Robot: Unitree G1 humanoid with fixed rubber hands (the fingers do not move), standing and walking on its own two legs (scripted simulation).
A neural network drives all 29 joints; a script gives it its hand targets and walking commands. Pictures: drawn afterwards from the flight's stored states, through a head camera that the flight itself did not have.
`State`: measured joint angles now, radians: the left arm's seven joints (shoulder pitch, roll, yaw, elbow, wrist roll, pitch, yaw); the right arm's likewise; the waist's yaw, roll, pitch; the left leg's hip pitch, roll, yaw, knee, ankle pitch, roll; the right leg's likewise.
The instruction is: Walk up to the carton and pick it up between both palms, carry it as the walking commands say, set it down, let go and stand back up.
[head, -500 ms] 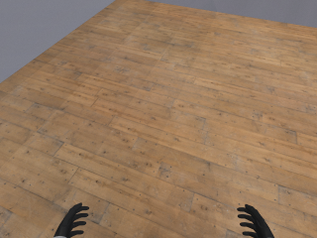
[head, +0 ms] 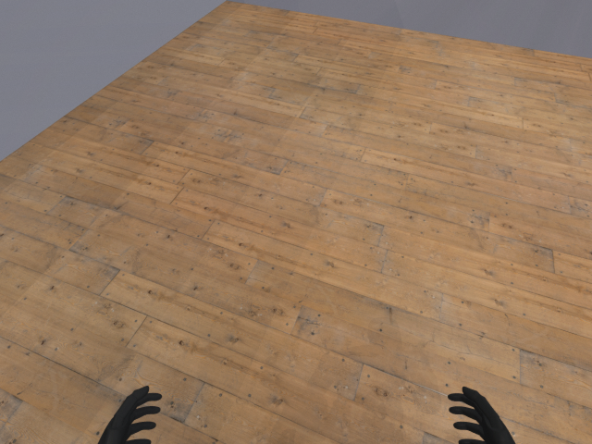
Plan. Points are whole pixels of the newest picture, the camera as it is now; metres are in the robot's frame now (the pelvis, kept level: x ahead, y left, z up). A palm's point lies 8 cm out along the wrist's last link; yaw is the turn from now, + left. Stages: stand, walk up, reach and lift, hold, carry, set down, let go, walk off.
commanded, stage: stand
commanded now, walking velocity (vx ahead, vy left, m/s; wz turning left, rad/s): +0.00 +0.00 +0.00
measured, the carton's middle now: out of the picture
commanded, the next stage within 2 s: walk up in 0.56 s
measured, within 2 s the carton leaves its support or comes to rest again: neither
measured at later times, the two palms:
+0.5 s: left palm out of the picture +0.13 +0.26 -0.09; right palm out of the picture +0.12 -0.26 -0.09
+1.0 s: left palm out of the picture +0.10 +0.24 -0.10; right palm out of the picture +0.08 -0.29 -0.11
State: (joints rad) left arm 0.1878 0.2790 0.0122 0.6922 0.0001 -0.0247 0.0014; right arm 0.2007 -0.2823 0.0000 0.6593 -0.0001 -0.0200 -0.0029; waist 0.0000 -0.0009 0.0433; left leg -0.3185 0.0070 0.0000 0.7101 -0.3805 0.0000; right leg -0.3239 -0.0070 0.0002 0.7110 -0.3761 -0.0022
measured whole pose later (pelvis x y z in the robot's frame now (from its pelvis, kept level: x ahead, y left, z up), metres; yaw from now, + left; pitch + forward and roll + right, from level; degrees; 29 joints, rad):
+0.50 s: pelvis +0.00 +0.00 +0.00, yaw +0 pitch -1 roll +0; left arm 0.18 0.28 0.01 0.74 0.00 -0.03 0.00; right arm 0.20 -0.29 0.00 0.72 0.00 -0.02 0.00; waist 0.00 0.00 0.04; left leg -0.32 0.01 0.00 0.71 -0.38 0.00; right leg -0.32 -0.01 0.00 0.71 -0.37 0.00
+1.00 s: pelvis -0.02 -0.02 +0.00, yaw -6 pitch -1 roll +1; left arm 0.21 0.28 0.01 0.78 0.00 0.08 -0.01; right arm 0.17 -0.29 0.00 0.76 0.00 0.03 -0.02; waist 0.00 0.01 0.05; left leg -0.32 0.06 0.08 0.69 -0.35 -0.01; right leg -0.40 0.00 -0.01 0.82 -0.44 0.04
